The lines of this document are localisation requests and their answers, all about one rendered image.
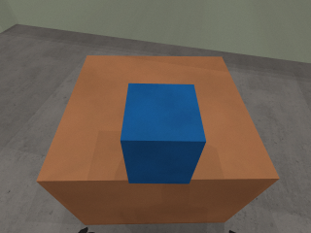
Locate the carton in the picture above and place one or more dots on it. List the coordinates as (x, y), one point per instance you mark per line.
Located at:
(162, 134)

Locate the pedestal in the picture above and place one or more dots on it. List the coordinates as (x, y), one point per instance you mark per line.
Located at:
(84, 169)

